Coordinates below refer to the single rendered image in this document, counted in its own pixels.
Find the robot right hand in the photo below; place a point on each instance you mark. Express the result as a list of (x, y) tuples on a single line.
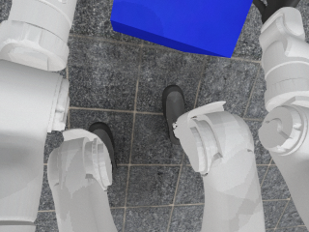
[(272, 6)]

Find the left robot forearm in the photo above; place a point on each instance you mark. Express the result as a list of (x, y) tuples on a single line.
[(36, 33)]

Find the robot left upper arm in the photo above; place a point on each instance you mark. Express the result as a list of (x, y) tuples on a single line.
[(33, 102)]

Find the left robot thigh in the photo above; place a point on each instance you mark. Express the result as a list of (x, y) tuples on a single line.
[(80, 198)]

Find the robot right upper arm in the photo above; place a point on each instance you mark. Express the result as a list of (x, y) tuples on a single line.
[(285, 134)]

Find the right robot forearm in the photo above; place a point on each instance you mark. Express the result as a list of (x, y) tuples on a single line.
[(285, 59)]

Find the robot left shin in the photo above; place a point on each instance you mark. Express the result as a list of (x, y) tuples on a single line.
[(52, 163)]

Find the carton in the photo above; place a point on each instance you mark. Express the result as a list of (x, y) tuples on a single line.
[(207, 27)]

